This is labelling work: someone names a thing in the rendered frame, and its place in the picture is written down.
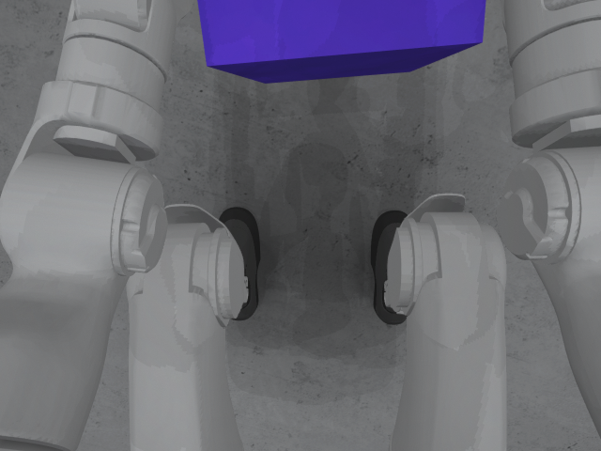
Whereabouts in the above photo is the right robot forearm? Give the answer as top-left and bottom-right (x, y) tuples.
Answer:
(500, 0), (601, 153)

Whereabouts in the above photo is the left robot upper arm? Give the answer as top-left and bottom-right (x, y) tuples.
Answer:
(0, 151), (168, 451)

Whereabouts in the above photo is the robot foot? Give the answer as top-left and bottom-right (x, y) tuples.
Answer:
(219, 207), (260, 320)
(371, 210), (408, 325)

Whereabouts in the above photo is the right robot upper arm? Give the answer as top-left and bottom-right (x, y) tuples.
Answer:
(496, 147), (601, 439)

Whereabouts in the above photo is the left robot foot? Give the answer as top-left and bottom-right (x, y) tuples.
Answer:
(219, 207), (260, 320)

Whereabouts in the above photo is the carton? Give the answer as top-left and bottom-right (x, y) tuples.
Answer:
(197, 0), (486, 84)

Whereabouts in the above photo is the left robot forearm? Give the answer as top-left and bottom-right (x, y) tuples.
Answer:
(0, 0), (193, 251)

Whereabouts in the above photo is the right robot foot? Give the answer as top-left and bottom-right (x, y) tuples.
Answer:
(371, 210), (408, 325)

